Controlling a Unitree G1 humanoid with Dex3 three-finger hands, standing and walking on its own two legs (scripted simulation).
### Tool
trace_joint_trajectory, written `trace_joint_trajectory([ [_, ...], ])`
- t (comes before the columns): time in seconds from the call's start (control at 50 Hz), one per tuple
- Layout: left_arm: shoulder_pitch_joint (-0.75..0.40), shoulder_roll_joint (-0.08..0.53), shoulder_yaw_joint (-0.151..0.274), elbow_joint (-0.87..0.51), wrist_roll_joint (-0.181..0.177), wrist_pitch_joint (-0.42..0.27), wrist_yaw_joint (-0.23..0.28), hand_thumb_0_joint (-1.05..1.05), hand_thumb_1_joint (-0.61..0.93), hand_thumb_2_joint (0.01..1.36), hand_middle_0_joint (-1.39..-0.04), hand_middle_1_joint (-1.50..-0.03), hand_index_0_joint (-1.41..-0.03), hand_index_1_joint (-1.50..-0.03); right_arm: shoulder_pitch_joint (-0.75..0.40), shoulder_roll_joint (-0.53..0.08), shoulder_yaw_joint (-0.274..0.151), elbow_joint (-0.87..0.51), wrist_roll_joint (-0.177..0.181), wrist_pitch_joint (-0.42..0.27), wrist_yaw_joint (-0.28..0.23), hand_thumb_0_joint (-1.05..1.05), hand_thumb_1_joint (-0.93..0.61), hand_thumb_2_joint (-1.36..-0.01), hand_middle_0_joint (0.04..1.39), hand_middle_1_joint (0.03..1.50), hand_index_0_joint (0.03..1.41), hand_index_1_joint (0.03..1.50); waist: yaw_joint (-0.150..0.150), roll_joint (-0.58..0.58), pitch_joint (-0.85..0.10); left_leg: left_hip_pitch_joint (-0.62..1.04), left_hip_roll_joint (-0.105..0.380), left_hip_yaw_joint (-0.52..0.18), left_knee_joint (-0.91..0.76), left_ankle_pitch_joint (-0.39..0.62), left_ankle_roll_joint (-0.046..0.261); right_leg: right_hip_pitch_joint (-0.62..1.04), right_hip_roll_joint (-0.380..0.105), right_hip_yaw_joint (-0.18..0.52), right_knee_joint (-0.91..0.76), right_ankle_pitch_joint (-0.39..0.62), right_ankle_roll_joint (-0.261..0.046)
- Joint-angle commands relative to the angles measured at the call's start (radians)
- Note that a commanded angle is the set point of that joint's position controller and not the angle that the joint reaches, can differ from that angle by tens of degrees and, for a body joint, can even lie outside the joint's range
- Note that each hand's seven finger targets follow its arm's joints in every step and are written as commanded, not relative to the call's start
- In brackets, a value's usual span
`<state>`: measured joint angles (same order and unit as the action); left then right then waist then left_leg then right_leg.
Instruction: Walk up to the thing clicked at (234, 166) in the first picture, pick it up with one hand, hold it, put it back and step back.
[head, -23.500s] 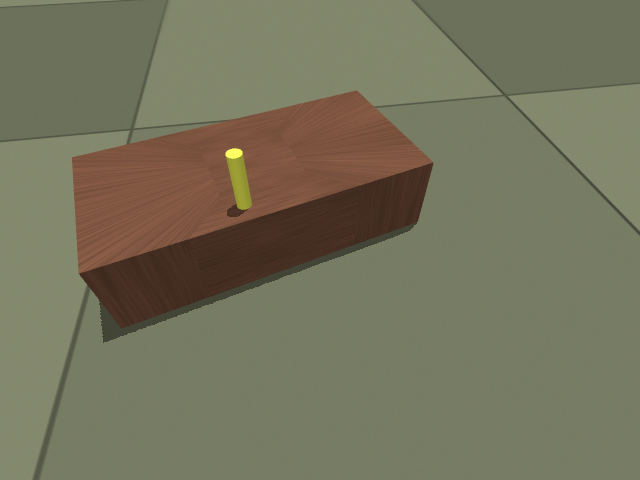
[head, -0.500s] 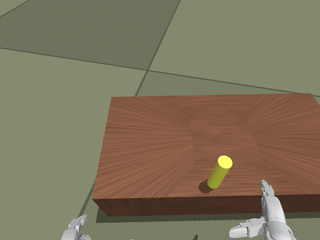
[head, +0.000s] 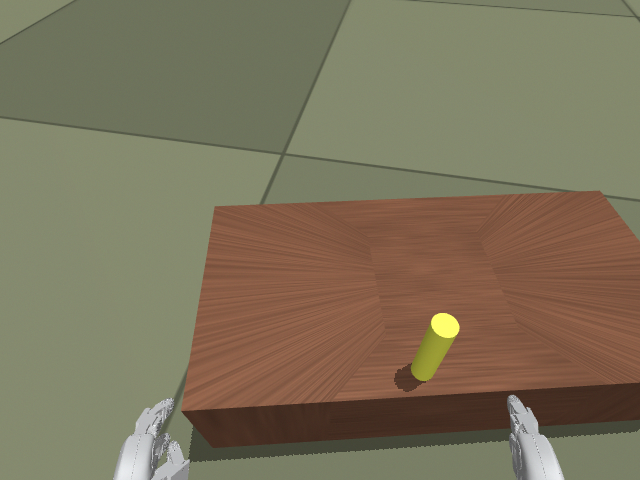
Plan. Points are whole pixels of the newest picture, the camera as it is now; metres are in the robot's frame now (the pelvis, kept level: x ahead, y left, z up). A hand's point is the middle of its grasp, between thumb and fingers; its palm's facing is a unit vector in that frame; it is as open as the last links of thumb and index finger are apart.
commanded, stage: home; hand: right
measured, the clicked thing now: (432, 349) +0.43 -0.22 -0.30
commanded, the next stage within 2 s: stand in 1.60 s
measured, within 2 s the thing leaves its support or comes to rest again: neither
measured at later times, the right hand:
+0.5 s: hand out of the picture +0.06 -0.26 -0.10, palm faces +0.02 +0.93 -0.38, open 17.4 cm
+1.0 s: hand out of the picture +0.03 -0.26 -0.11, palm faces -0.02 +0.93 -0.36, open 17.4 cm
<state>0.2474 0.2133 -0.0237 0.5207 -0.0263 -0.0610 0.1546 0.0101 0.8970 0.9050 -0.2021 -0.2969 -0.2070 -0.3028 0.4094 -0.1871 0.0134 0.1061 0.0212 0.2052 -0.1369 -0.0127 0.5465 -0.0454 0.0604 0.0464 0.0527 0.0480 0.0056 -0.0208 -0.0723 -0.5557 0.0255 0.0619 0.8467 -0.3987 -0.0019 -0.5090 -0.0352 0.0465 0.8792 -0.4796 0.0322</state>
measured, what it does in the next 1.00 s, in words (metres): stands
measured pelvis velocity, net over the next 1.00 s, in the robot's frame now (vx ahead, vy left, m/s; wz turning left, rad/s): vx -0.02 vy -0.01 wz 0.00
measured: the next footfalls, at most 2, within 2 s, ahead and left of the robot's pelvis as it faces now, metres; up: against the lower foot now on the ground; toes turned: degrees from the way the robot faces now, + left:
none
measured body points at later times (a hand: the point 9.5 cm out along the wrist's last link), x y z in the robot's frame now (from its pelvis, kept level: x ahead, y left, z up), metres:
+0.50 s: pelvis -0.01 -0.01 +0.04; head -0.02 +0.00 +0.49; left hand +0.07 +0.27 -0.09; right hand +0.06 -0.31 -0.08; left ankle +0.02 +0.12 -0.70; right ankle -0.02 -0.14 -0.70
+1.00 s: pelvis -0.02 -0.01 +0.05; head -0.02 +0.00 +0.50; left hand +0.03 +0.28 -0.10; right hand +0.03 -0.31 -0.09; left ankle +0.02 +0.12 -0.70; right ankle -0.02 -0.14 -0.70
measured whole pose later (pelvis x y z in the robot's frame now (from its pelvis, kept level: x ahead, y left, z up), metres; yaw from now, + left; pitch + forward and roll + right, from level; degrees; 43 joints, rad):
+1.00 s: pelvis -0.02 -0.01 +0.05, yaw +0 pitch -3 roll -1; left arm 0.19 0.33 0.01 1.11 0.02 0.02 0.00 0.01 0.90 0.91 -0.20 -0.30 -0.21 -0.31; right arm 0.19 -0.33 0.01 1.11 -0.02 0.00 -0.02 -0.01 0.53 -0.05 0.06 0.05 0.05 0.05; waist -0.01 -0.01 0.03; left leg -0.18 0.06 0.04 0.40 -0.17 -0.03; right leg -0.11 0.01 0.01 0.37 -0.21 0.01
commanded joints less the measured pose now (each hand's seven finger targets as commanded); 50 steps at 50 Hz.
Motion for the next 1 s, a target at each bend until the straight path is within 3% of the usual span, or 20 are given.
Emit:
trace_joint_trajectory([
  [0.0,-0.071,0.105,0.048,-0.168,0.009,-0.06,0.015,0.0,0.897,0.902,-0.201,-0.3,-0.2,-0.301,-0.005,-0.116,-0.067,-0.172,-0.013,-0.04,-0.015,0.0,0.542,-0.058,0.053,0.054,0.053,0.054,-0.003,0.045,-0.133,0.148,-0.013,-0.001,-0.138,0.223,-0.008,-0.012,0.041,-0.062,-0.105,0.249,-0.042],
  [0.02,-0.115,0.191,0.071,0.025,0.136,-0.006,-0.038,0.0,0.897,0.902,-0.201,-0.302,-0.2,-0.302,-0.163,-0.263,-0.1,0.179,-0.112,-0.125,0.039,0.0,0.535,-0.06,0.053,0.054,0.053,0.054,-0.03,0.063,-0.035,0.258,0.038,-0.075,-0.204,0.218,0.014,0.013,-0.007,-0.01,-0.178,0.302,-0.049],
  [0.04,-0.08,0.207,0.092,0.047,0.139,0.013,-0.062,0.0,0.897,0.902,-0.201,-0.302,-0.2,-0.302,-0.119,-0.265,-0.116,0.233,-0.117,-0.163,0.064,0.0,0.555,-0.049,0.051,0.051,0.051,0.051,-0.03,0.04,-0.068,0.316,0.065,-0.1,-0.2,0.242,0.036,0.023,-0.008,-0.006,-0.197,0.297,-0.046],
  [0.06,-0.073,0.215,0.091,0.041,0.135,0.024,-0.074,0.0,0.897,0.902,-0.201,-0.301,-0.2,-0.301,-0.112,-0.287,-0.115,0.254,-0.107,-0.189,0.083,0.0,0.542,-0.056,0.052,0.053,0.052,0.053,-0.01,0.049,-0.064,0.252,0.07,-0.1,-0.219,0.205,0.037,0.077,-0.009,-0.011,-0.209,0.277,-0.049],
  [0.16,-0.092,0.221,0.083,0.127,0.083,0.032,-0.12,0.0,0.897,0.902,-0.201,-0.301,-0.2,-0.302,-0.185,-0.262,-0.086,0.423,-0.064,-0.222,0.106,0.0,0.536,-0.06,0.053,0.054,0.053,0.054,-0.004,-0.003,-0.048,0.279,0.083,-0.099,-0.278,0.22,0.036,0.182,-0.015,0.024,-0.306,0.297,-0.049],
  [0.18,-0.085,0.211,0.078,0.153,0.081,0.035,-0.124,0.0,0.897,0.902,-0.201,-0.301,-0.2,-0.302,-0.21,-0.262,-0.084,0.455,-0.064,-0.224,0.106,0.0,0.533,-0.061,0.053,0.054,0.053,0.054,-0.001,-0.008,-0.019,0.276,0.079,-0.095,-0.294,0.179,0.033,0.187,-0.018,0.03,-0.34,0.282,-0.047],
  [0.22,-0.091,0.214,0.077,0.189,0.078,0.039,-0.126,0.0,0.897,0.902,-0.201,-0.302,-0.2,-0.302,-0.219,-0.265,-0.077,0.518,-0.066,-0.228,0.106,0.0,0.566,-0.042,0.05,0.049,0.05,0.049,-0.008,-0.016,-0.006,0.312,0.076,-0.081,-0.304,0.249,0.028,0.211,-0.024,0.04,-0.371,0.341,-0.047],
  [0.26,-0.082,0.219,0.078,0.224,0.076,0.047,-0.126,0.0,0.897,0.902,-0.201,-0.302,-0.2,-0.302,-0.223,-0.282,-0.079,0.578,-0.066,-0.229,0.103,0.0,0.543,-0.055,0.052,0.053,0.052,0.053,-0.008,0.001,0.047,0.312,0.08,-0.088,-0.363,0.188,0.019,0.209,-0.019,0.038,-0.415,0.283,-0.046],
  [0.36,-0.075,0.251,0.084,0.298,0.067,0.052,-0.125,0.0,0.897,0.902,-0.201,-0.301,-0.2,-0.301,-0.223,-0.306,-0.075,0.696,-0.055,-0.234,0.096,0.0,0.571,-0.04,0.049,0.048,0.049,0.048,-0.012,0.019,0.041,0.384,0.089,-0.086,-0.406,0.292,0.016,0.288,-0.032,0.046,-0.478,0.376,-0.043],
  [0.44,-0.07,0.27,0.084,0.36,0.064,0.064,-0.126,0.0,0.897,0.902,-0.201,-0.301,-0.2,-0.302,-0.232,-0.326,-0.07,0.773,-0.053,-0.233,0.093,0.0,0.539,-0.058,0.053,0.053,0.053,0.053,-0.011,0.027,0.08,0.371,0.097,-0.102,-0.483,0.197,0.008,0.313,-0.027,0.041,-0.515,0.318,-0.041],
  [0.52,-0.071,0.278,0.079,0.411,0.062,0.066,-0.129,0.0,0.897,0.902,-0.201,-0.302,-0.2,-0.302,-0.252,-0.335,-0.061,0.825,-0.051,-0.231,0.092,0.0,0.573,-0.038,0.049,0.047,0.049,0.047,-0.007,0.02,0.093,0.375,0.098,-0.102,-0.505,0.21,0.007,0.346,-0.037,0.045,-0.546,0.325,-0.04],
  [0.6,-0.08,0.29,0.078,0.449,0.061,0.071,-0.132,0.0,0.897,0.903,-0.201,-0.302,-0.201,-0.302,-0.246,-0.348,-0.059,0.874,-0.05,-0.227,0.094,0.0,0.572,-0.038,0.049,0.048,0.049,0.047,-0.011,0.041,0.125,0.362,0.103,-0.115,-0.545,0.106,0.005,0.324,-0.028,0.042,-0.562,0.262,-0.039],
  [0.86,-0.104,0.307,0.069,0.51,0.054,0.06,-0.136,0.0,0.898,0.903,-0.201,-0.304,-0.201,-0.304,-0.252,-0.341,-0.044,0.943,-0.043,-0.227,0.1,0.0,0.548,-0.051,0.051,0.051,0.051,0.051,-0.014,-0.002,0.106,0.428,0.097,-0.101,-0.519,0.183,0.004,0.298,-0.05,0.062,-0.615,0.25,-0.042],
  [0.94,-0.101,0.303,0.065,0.526,0.052,0.063,-0.138,0.0,0.898,0.903,-0.201,-0.303,-0.201,-0.303,-0.259,-0.351,-0.041,0.952,-0.043,-0.224,0.101,0.0,0.523,-0.066,0.054,0.056,0.054,0.056,-0.011,0.027,0.13,0.376,0.101,-0.115,-0.548,0.118,0.005,0.317,-0.043,0.049,-0.602,0.244,-0.036],
  [0.98,-0.101,0.306,0.065,0.533,0.053,0.062,-0.137,0.0,0.898,0.903,-0.201,-0.304,-0.201,-0.304,-0.27,-0.352,-0.041,0.952,-0.041,-0.224,0.102,0.0,0.518,-0.069,0.054,0.056,0.054,0.056,-0.009,0.017,0.114,0.391,0.103,-0.116,-0.542,0.141,0.007,0.322,-0.047,0.051,-0.604,0.255,-0.04],
])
